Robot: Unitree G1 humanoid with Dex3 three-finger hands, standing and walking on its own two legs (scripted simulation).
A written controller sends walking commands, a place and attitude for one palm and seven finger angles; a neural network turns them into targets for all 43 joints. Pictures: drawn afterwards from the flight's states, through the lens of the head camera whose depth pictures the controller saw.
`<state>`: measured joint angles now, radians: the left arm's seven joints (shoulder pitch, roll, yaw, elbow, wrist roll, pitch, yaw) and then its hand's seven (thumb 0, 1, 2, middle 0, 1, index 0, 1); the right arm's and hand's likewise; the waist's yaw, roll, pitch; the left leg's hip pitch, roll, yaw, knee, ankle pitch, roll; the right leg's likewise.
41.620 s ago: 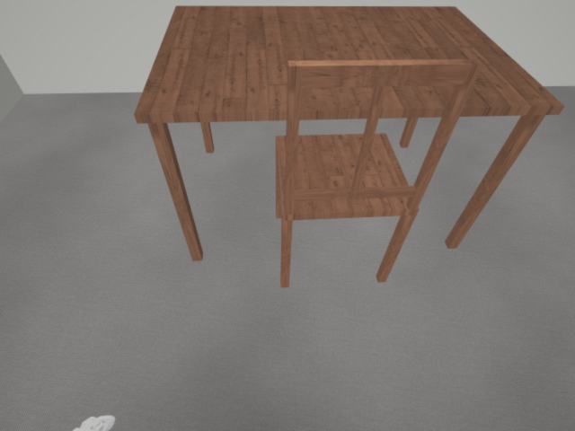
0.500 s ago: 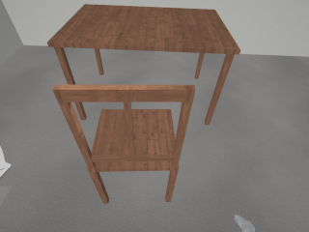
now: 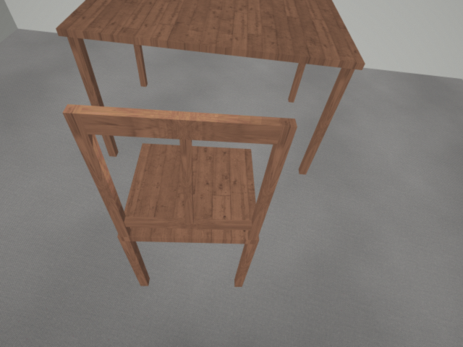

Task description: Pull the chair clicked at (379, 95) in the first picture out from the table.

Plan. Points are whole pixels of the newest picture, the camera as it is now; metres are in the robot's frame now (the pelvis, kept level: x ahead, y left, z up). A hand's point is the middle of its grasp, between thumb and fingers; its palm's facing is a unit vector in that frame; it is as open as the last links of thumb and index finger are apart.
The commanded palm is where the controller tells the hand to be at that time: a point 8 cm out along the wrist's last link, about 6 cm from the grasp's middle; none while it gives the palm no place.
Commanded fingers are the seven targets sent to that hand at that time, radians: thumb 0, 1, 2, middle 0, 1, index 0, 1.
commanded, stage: let the arm hang, fingers relaxed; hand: left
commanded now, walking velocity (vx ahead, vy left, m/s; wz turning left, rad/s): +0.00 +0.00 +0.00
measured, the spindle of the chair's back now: (187, 186) +0.47 +0.12 -0.07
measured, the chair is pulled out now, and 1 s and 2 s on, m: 0.55 0.55 0.55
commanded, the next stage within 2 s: look to check the result in 0.78 s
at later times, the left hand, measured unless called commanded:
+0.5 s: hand out of the picture +0.02 +0.15 -0.17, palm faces -0.02 -0.99 -0.17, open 7.4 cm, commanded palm none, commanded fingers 0.00 0.90 0.90 -0.20 -0.30 -0.20 -0.30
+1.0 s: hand out of the picture +0.01 +0.15 -0.17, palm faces -0.01 -0.99 -0.15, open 7.4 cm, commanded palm none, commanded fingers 0.00 0.90 0.90 -0.20 -0.30 -0.20 -0.30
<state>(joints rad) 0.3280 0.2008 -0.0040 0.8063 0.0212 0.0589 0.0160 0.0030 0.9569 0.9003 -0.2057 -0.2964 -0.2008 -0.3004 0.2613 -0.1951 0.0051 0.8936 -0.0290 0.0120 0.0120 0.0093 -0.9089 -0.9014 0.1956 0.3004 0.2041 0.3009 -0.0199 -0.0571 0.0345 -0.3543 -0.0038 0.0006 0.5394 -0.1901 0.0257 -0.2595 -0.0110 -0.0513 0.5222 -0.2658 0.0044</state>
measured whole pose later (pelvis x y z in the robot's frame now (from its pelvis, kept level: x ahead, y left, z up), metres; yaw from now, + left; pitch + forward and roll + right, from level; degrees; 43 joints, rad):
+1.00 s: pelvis +0.03 -0.01 +0.01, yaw -1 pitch -1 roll -1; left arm 0.32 0.13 -0.02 1.09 0.00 0.00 0.03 0.01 0.91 0.90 -0.20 -0.30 -0.20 -0.30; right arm 0.33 -0.11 0.00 1.11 -0.02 -0.01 -0.03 0.01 -0.91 -0.90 0.19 0.30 0.20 0.30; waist -0.01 0.00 0.05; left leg -0.25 0.01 0.01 0.44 -0.19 0.01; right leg -0.16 0.00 -0.04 0.42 -0.25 -0.01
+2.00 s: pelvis +0.03 -0.01 +0.01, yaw -1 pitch -1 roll +0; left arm 0.33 0.12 -0.02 1.09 0.01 -0.01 0.03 0.00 0.90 0.90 -0.20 -0.30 -0.20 -0.30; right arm 0.32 -0.11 0.00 1.12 -0.01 -0.01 -0.04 0.00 -0.91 -0.90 0.19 0.30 0.20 0.30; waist -0.01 -0.01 0.04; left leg -0.23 0.00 0.01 0.44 -0.20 0.02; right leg -0.14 0.00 -0.04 0.42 -0.26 -0.01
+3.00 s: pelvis +0.04 -0.01 +0.01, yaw -1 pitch -1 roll +0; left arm 0.33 0.12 -0.02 1.09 0.01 -0.01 0.03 0.00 0.90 0.90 -0.20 -0.30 -0.20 -0.30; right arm 0.32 -0.11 0.00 1.12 -0.01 -0.01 -0.04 0.00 -0.91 -0.90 0.19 0.30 0.20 0.30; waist -0.01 -0.01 0.04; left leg -0.22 0.00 0.01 0.44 -0.20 0.01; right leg -0.14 0.00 -0.03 0.41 -0.26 -0.01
